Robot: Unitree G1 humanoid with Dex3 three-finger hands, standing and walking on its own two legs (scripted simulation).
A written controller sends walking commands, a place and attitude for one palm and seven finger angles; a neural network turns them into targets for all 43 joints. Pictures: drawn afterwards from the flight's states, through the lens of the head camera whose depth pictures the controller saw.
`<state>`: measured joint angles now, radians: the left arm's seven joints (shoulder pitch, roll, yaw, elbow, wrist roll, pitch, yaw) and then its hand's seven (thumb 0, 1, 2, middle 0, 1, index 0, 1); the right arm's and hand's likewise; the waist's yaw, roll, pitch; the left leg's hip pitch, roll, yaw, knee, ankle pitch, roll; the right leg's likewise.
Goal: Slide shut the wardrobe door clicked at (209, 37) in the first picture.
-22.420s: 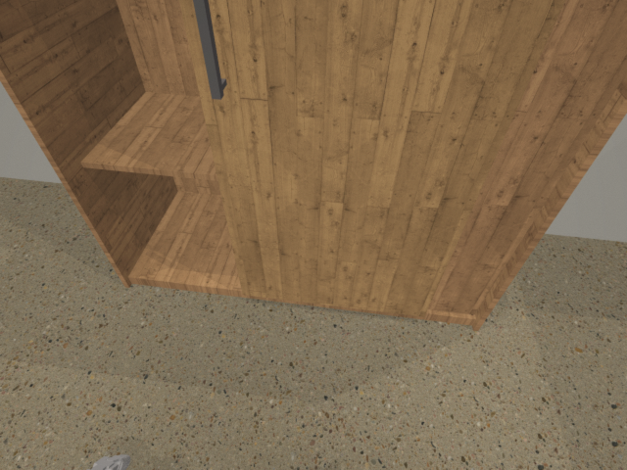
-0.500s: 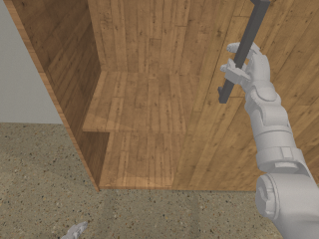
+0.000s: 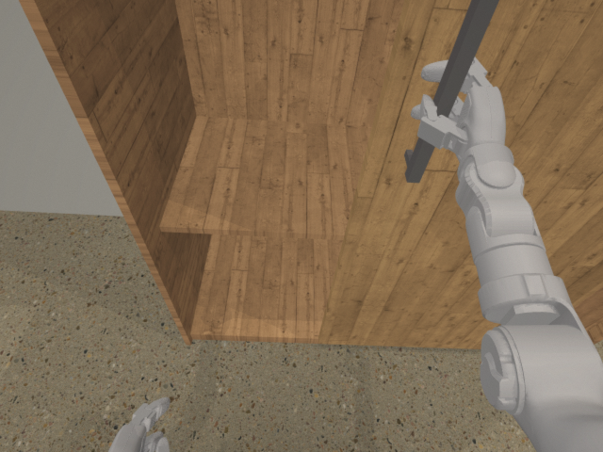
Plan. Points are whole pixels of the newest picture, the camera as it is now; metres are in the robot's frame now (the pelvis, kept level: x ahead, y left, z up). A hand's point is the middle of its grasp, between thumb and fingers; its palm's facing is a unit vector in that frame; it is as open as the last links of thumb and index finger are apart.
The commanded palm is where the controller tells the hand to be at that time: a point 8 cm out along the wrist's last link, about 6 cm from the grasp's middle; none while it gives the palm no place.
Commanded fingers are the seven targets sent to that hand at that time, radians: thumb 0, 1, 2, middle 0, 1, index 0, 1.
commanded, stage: step sideways, sliding the door along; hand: right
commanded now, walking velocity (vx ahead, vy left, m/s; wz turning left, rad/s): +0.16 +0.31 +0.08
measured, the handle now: (440, 91) +0.52 -0.14 +0.23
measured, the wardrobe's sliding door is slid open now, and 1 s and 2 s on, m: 0.43 0.35 0.00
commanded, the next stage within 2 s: none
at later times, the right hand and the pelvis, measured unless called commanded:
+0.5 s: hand (412, 119) +0.48 -0.10 +0.21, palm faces +0.27 +0.96 -0.05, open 6.0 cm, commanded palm +0.45 -0.09 +0.21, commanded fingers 0.00 -0.90 -0.90 0.45 1.40 0.45 1.40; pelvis +0.02 +0.09 -0.01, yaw -3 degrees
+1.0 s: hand (355, 112) +0.48 -0.03 +0.21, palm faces +0.49 +0.87 -0.06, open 6.4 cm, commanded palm +0.44 +0.00 +0.20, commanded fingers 0.00 -0.90 -0.90 0.45 1.40 0.45 1.40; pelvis +0.09 +0.24 +0.00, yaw -7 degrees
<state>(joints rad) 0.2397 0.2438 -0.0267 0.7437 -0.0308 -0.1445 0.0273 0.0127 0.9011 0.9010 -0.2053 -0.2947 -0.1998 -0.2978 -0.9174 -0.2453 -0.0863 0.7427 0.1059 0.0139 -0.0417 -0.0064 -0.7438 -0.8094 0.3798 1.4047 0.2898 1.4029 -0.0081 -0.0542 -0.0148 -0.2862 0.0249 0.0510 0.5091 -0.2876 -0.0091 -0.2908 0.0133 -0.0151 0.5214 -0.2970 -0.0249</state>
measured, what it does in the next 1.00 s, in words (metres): steps to the left: left foot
